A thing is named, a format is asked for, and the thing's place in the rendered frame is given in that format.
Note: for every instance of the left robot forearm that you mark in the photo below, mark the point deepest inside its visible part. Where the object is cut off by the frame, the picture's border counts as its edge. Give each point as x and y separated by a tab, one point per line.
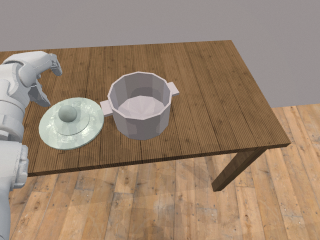
16	78

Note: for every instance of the left robot hand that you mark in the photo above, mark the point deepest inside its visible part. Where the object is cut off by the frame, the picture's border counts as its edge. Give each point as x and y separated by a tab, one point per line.
40	61

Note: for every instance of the lid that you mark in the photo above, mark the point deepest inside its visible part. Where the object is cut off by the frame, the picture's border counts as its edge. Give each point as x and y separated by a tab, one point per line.
71	135

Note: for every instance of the left robot upper arm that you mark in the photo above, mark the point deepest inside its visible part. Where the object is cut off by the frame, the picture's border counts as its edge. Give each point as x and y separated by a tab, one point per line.
13	175

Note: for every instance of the table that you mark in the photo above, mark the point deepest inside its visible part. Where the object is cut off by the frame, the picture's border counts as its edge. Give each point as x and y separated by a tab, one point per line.
220	108

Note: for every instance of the knob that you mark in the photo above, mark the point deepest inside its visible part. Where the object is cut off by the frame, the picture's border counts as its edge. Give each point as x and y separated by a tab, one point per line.
67	113

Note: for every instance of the pot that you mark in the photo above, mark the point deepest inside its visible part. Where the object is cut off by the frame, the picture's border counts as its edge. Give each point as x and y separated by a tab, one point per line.
140	103

